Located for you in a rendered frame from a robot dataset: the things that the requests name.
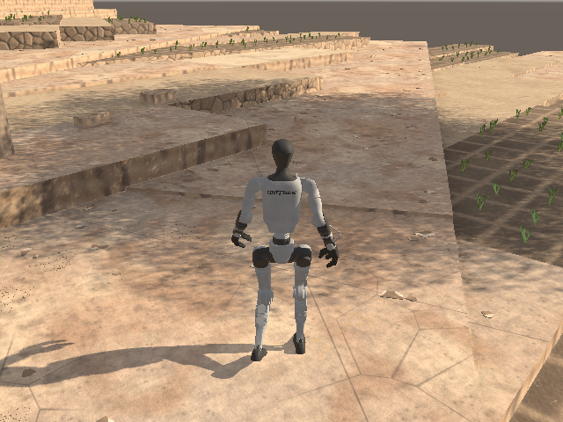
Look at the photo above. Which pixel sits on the left robot foot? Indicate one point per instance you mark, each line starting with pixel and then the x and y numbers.
pixel 257 354

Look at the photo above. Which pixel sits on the robot right forearm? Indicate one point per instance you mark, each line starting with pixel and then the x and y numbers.
pixel 327 235

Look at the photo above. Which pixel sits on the left robot hand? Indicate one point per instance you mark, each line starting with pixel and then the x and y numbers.
pixel 237 243

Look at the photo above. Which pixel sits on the robot left forearm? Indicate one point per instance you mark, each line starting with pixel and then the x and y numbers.
pixel 239 227

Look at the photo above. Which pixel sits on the humanoid robot head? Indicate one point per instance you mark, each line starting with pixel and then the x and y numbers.
pixel 282 151

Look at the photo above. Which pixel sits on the right robot upper arm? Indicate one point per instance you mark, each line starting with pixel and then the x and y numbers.
pixel 310 187

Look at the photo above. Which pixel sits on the right robot hand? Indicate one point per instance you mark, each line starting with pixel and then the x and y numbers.
pixel 334 254

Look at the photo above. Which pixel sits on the left robot upper arm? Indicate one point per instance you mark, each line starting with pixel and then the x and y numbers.
pixel 253 186

